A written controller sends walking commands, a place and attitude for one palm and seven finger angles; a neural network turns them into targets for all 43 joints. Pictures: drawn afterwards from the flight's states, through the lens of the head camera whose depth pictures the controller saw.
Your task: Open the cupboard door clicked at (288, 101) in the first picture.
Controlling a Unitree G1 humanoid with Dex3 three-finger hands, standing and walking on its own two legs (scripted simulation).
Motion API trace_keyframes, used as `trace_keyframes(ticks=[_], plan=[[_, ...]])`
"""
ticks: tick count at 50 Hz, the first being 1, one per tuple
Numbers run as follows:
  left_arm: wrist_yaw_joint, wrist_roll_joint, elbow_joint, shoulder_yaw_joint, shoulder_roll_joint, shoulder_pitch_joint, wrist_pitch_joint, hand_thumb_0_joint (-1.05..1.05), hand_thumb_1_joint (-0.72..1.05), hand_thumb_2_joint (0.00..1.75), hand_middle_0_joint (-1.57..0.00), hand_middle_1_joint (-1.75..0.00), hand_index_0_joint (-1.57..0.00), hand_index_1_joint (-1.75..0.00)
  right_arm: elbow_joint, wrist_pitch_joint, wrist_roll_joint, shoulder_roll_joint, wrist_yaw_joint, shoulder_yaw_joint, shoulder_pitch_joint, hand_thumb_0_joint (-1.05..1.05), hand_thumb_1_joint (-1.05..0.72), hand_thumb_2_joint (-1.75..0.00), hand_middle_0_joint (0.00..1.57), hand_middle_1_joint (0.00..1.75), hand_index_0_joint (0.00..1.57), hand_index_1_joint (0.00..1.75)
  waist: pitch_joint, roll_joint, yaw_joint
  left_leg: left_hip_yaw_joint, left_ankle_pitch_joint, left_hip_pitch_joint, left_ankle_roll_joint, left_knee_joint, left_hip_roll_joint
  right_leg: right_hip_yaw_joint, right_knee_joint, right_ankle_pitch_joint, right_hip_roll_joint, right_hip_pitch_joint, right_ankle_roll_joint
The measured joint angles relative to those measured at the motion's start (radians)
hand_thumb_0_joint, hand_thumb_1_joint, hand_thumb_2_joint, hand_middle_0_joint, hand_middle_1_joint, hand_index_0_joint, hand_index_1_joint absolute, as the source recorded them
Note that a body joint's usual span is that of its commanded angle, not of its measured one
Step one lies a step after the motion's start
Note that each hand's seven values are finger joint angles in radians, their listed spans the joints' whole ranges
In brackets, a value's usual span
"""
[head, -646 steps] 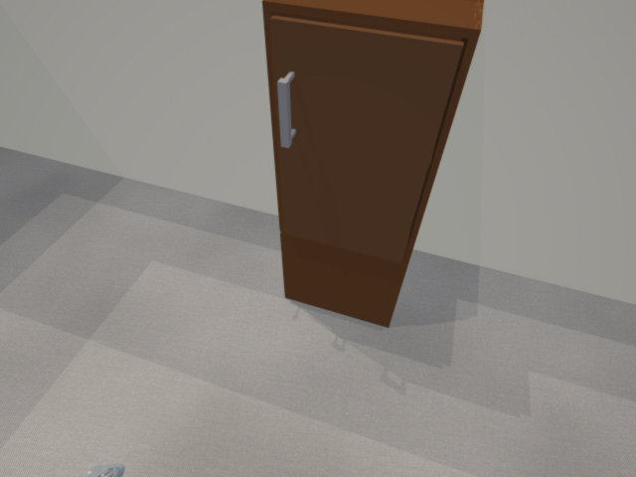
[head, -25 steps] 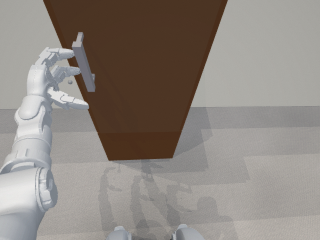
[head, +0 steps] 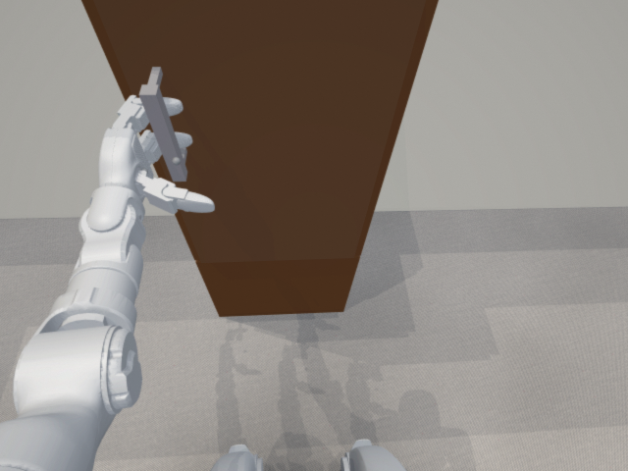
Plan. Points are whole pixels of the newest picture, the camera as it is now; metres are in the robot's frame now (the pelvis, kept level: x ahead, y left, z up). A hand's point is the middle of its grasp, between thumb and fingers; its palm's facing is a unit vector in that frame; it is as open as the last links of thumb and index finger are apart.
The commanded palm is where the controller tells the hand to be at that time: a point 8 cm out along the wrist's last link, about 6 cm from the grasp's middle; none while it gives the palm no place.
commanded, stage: slide the fingers in behind the handle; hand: left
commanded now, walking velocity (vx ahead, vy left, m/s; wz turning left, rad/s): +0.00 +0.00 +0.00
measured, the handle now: (168, 128) +0.55 +0.17 +0.10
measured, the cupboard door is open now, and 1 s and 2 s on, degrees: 0 0 19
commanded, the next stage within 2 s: close the thumb around the handle in 0.62 s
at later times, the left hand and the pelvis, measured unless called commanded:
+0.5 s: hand (182, 159) +0.49 +0.14 +0.10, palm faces +0.01 -1.00 -0.02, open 14.2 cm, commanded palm +0.46 +0.18 +0.10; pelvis +0.00 -0.01 +0.00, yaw +1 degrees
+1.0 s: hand (184, 158) +0.49 +0.14 +0.10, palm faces +0.00 -1.00 -0.01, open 11.9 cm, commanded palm +0.47 +0.18 +0.10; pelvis +0.01 +0.00 +0.00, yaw +0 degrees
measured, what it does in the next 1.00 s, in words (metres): stands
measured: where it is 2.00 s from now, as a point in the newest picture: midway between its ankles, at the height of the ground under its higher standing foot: outside the picture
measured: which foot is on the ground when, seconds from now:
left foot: down 0.00-1.00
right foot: down 0.00-1.00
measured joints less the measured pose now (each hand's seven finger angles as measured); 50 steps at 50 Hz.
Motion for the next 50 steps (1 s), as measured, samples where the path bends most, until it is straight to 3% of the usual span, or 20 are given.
trace_keyframes(ticks=[13, 39, 44, 50], plan=[[0.044, -0.008, 0.023, -0.023, -0.009, -0.032, -0.013, -0.01, -0.50, 0.30, -0.29, -1.20, -0.27, -1.20, 0.023, -0.011, -0.004, -0.006, 0.000, -0.010, 0.007, 0.01, -0.90, -0.90, 0.20, 0.30, 0.20, 0.30, 0.005, 0.000, 0.002, -0.013, 0.008, -0.015, -0.009, -0.003, -0.002, -0.013, 0.004, -0.001, -0.001, -0.013, -0.009], [0.029, -0.010, 0.020, -0.035, -0.024, -0.024, -0.010, -0.01, -0.49, 0.30, -0.29, -1.20, -0.27, -1.20, 0.012, -0.005, -0.001, 0.002, 0.003, -0.005, -0.022, 0.01, -0.90, -0.90, 0.20, 0.30, 0.20, 0.30, -0.003, -0.001, 0.011, -0.015, -0.003, -0.005, -0.005, -0.004, -0.006, -0.013, -0.001, -0.010, -0.004, -0.001, -0.005], [0.030, -0.005, 0.020, -0.027, -0.019, -0.030, -0.005, -0.01, -0.40, 0.34, -0.30, -1.21, -0.29, -1.21, 0.007, -0.006, -0.003, 0.001, 0.002, -0.005, -0.020, 0.01, -0.90, -0.90, 0.20, 0.30, 0.20, 0.30, -0.001, -0.002, 0.004, -0.011, -0.004, -0.012, -0.004, -0.001, -0.005, -0.009, 0.001, -0.010, -0.003, -0.009, -0.003], [0.045, -0.010, -0.007, -0.033, -0.029, -0.008, -0.010, -0.01, -0.16, 0.45, -0.32, -1.24, -0.29, -1.23, 0.012, -0.004, -0.005, 0.001, 0.006, -0.010, -0.006, 0.01, -0.90, -0.90, 0.20, 0.30, 0.20, 0.30, -0.005, 0.003, 0.007, -0.006, -0.009, -0.010, -0.001, -0.001, -0.005, -0.004, 0.000, -0.011, -0.003, -0.008, 0.000]])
